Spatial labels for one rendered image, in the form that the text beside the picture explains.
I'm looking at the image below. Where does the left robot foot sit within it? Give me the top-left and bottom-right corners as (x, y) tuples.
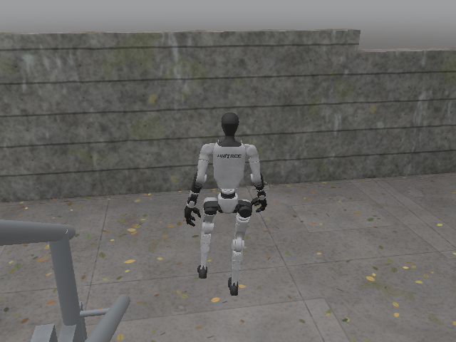
(197, 265), (207, 279)

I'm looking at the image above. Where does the robot left forearm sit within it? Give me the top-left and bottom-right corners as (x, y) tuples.
(187, 172), (202, 208)

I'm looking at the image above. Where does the left robot upper arm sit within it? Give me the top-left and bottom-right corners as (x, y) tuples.
(196, 143), (215, 183)

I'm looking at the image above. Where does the right robot shin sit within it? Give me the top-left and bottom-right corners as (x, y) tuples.
(232, 240), (244, 286)

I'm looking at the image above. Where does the robot right forearm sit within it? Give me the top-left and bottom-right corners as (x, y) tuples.
(254, 173), (266, 200)

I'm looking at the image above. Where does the right robot hand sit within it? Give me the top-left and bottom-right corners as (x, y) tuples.
(251, 197), (267, 212)

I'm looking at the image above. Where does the right robot upper arm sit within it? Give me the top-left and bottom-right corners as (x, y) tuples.
(244, 144), (261, 183)

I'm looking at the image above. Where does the left robot hand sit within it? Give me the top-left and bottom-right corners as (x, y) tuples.
(185, 206), (201, 227)

